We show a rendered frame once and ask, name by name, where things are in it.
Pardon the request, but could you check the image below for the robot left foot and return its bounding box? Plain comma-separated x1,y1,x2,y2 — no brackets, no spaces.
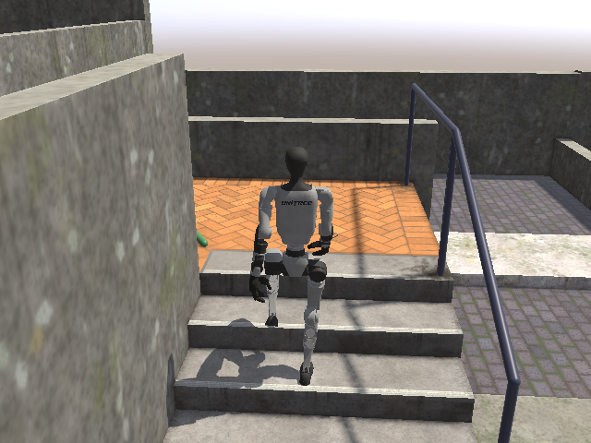
265,314,278,327

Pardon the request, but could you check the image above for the robot right forearm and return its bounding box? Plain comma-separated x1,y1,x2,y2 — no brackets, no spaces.
320,226,333,248

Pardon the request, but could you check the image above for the robot left upper arm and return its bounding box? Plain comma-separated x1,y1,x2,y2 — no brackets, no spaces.
259,186,277,239

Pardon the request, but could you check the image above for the robot right upper arm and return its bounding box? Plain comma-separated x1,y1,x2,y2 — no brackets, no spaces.
316,186,333,236

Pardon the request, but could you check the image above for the left robot hand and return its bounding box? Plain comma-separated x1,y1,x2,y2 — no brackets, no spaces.
249,275,271,303

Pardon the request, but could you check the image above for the robot left forearm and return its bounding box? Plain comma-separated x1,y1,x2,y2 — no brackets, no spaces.
250,226,268,277

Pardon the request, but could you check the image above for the right robot thigh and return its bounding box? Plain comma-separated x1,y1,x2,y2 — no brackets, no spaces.
304,258,327,326

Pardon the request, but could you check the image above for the right robot hand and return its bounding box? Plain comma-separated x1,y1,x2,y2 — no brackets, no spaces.
308,241,330,256

